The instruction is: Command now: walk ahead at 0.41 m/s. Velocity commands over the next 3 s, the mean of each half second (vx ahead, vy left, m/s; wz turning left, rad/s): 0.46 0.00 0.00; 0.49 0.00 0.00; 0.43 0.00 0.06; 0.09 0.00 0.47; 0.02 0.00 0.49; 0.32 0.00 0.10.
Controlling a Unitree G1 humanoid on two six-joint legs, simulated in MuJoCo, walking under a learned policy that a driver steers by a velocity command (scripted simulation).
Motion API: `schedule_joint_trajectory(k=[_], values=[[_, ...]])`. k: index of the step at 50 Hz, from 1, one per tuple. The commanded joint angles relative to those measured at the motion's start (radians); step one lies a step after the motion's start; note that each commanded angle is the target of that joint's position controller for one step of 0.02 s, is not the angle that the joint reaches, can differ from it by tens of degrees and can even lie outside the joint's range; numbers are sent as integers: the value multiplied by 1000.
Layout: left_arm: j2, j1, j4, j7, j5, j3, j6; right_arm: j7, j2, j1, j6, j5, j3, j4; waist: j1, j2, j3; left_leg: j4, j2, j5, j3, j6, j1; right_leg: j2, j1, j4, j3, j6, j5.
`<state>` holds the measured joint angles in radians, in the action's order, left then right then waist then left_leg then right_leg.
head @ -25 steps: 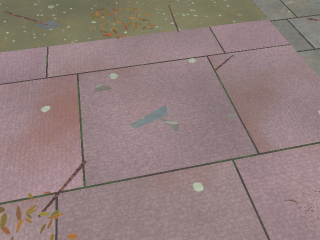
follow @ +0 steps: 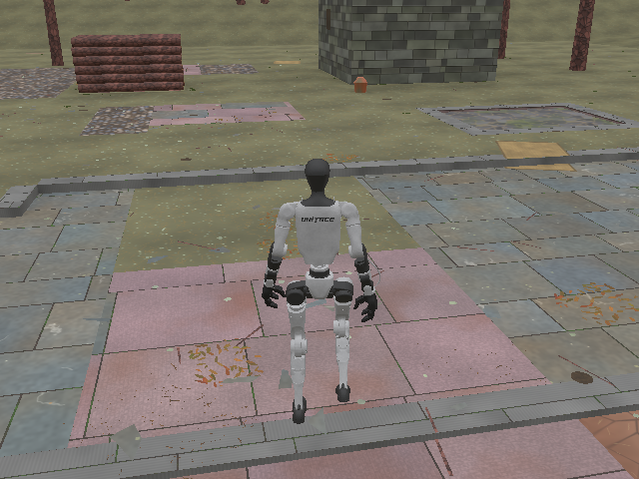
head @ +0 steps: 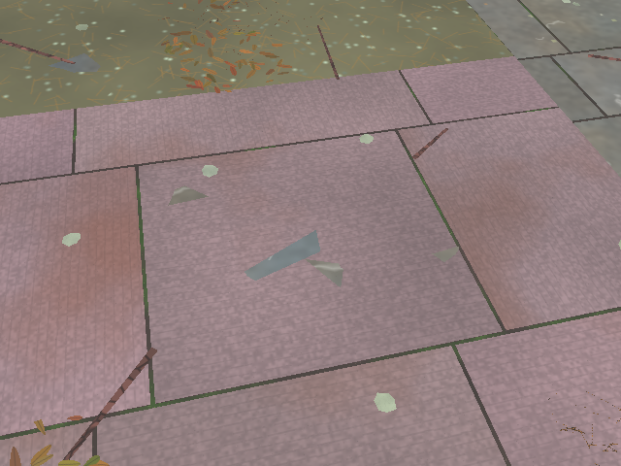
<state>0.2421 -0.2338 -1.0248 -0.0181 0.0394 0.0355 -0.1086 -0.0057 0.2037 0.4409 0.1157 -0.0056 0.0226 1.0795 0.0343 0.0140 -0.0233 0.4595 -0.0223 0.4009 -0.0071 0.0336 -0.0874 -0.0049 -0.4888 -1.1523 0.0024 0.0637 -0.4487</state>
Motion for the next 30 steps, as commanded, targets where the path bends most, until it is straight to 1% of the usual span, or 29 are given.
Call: schedule_joint_trajectory(k=[1, 2, 3, 4, 5, 6, 7, 8, 9, 10, 11, 12, 13, 14, 15, 16, 17, 18, 19, 20, 21, 22, 24, 26, 28, 30], values=[[47, 224, 154, -13, 1, 4, -32, 1, 89, 147, -19, 4, 2, 11, 30, -66, 143, -239, 332, -552, -322, 185, 344, 107, -610, -104, -20, 7, 63], [32, 229, 166, -18, -3, -1, -28, 7, 69, 124, -28, 5, -5, -2, 16, -82, 153, -280, 291, -534, -257, 161, 268, 110, -542, -27, 5, -5, 111], [14, 253, 182, -24, -7, -11, -23, 16, 69, 77, -32, 7, -9, -25, 5, -89, 167, -319, 246, -509, -192, 144, 154, 100, -443, 90, 33, -23, 189], [-3, 281, 199, -30, -15, -21, -19, 26, 88, 32, -32, 8, -8, -50, -2, -87, 172, -345, 195, -470, -119, 127, 23, 84, -293, 236, 54, -38, 303], [-15, 315, 215, -32, -20, -27, -14, 33, 122, 30, -28, 6, -1, -60, 3, -97, 165, -385, 166, -444, -73, 121, -80, 58, -134, 368, 75, -46, 404], [-4, 344, 231, -31, -19, -26, -8, 37, 164, 60, -19, 2, 11, -57, 9, -121, 158, -426, 181, -432, -78, 129, -109, 35, -39, 431, 86, -50, 453], [22, 355, 243, -28, -14, -19, -1, 38, 191, 77, -14, -6, 20, -50, 0, -134, 164, -438, 204, -441, -83, 131, -84, 25, -7, 477, 77, -44, 468], [47, 361, 253, -26, -9, -13, 4, 38, 194, 84, -13, -14, 25, -44, -10, -138, 171, -427, 221, -481, -79, 125, -31, 22, -6, 528, 64, -31, 473], [74, 358, 259, -24, -7, -4, 5, 36, 190, 89, -13, -17, 29, -41, -23, -138, 163, -386, 235, -587, -73, 113, 38, 13, 1, 573, 59, -14, 469], [100, 332, 258, -23, -8, 9, 4, 35, 193, 90, -19, -14, 33, -41, -45, -148, 130, -315, 250, -757, -65, 96, 104, -4, 37, 594, 61, 4, 455], [127, 257, 240, -20, -6, 25, 5, 34, 199, 85, -30, -4, 38, -43, -87, -167, 66, -202, 255, -945, -49, 79, 148, -26, 122, 586, 71, 23, 426], [161, 101, 191, -15, -1, 48, 10, 32, 191, 76, -44, 8, 38, -50, -160, -173, -29, -17, 232, -1074, -21, 58, 142, -51, 290, 578, 84, 51, 402], [197, -54, 147, -8, 0, 66, 17, 30, 181, 64, -50, 16, 32, -69, -226, -158, -117, 215, 198, -971, -10, 30, -10, 12, 536, 563, 21, 83, 392], [300, -199, 119, -2, -33, 89, 22, 17, 46, 180, -39, 27, -2, -93, -178, 110, -305, 639, 48, -461, 6, -22, -369, 296, 919, 597, -417, 230, 225], [252, -210, 104, -10, -37, 71, 25, 8, 4, 199, -9, 0, -16, -74, -164, 259, -426, 890, -52, 134, -114, -24, -502, 418, 946, 855, -824, 306, 62], [187, -103, 112, -15, -25, 50, 17, 3, 101, 86, 13, -33, 12, -114, -144, 194, -226, 984, 15, 101, -139, 3, -609, 371, 781, 905, -737, 245, -5], [141, -7, 132, -15, -23, 38, 11, 6, 140, -23, 22, -47, 20, -147, -118, 100, -94, 967, 72, 13, -102, 24, -621, 339, 594, 917, -561, 206, 42], [117, 69, 141, -21, -32, 28, 2, 15, 143, -68, 20, -40, 26, -157, -77, 19, -23, 901, 123, -71, -82, 28, -572, 301, 421, 946, -433, 183, 149], [91, 111, 142, -24, -45, 20, -6, 23, 139, -59, 5, -26, 37, -155, -34, 29, -3, 839, 160, -117, -84, 32, -500, 255, 312, 970, -335, 161, 212], [81, 125, 133, -27, -51, 17, -8, 26, 114, -29, -12, -22, 37, -151, -4, 60, 8, 804, 174, -131, -87, 31, -448, 230, 244, 999, -281, 158, 219], [79, 115, 122, -27, -48, 17, -10, 28, 94, -17, -25, -19, 36, -150, 8, 68, 21, 772, 180, -128, -79, 27, -430, 217, 201, 1023, -247, 166, 225], [85, 94, 109, -24, -45, 17, -13, 30, 89, -25, -34, -15, 38, -156, 14, 66, 42, 741, 183, -138, -68, 20, -438, 210, 170, 1046, -214, 176, 240], [122, 54, 91, -9, -45, 24, -15, 34, 110, -106, -39, -3, 46, -192, 8, 47, 78, 651, 196, -219, -61, -6, -520, 214, 170, 1078, -187, 194, 255], [144, 5, 80, 8, -45, 29, -12, 32, 119, -198, -35, 4, 50, -223, -16, 24, 88, 531, 202, -336, -61, -25, -605, 220, 227, 1086, -175, 193, 292], [150, -29, 76, 19, -40, 29, -5, 24, 112, -270, -27, 3, 48, -244, -38, 18, 86, 390, 188, -440, -46, -32, -613, 204, 269, 1081, -134, 172, 337], [160, -72, 68, 25, -31, 30, 0, 15, 96, -353, -21, -1, 41, -265, -68, 18, 93, 261, 160, -508, -15, -36, -585, 190, 299, 1079, -96, 153, 356]])
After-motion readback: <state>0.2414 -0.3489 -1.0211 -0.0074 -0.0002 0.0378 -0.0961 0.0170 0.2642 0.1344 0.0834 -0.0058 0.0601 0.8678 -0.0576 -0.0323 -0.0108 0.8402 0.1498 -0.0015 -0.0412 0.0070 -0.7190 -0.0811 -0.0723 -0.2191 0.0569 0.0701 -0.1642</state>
